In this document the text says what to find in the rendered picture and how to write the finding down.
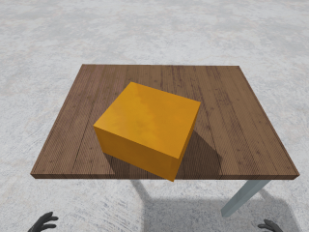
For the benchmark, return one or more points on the table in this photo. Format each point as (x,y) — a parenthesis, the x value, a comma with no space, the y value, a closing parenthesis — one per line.
(232,139)

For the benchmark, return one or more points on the right robot hand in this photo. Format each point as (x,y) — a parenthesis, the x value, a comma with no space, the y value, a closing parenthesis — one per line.
(270,225)

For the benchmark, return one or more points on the carton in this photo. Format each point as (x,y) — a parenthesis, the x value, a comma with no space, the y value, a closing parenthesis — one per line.
(148,128)

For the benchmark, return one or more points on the left robot hand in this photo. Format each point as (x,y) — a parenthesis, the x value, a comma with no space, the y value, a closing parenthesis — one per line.
(40,223)

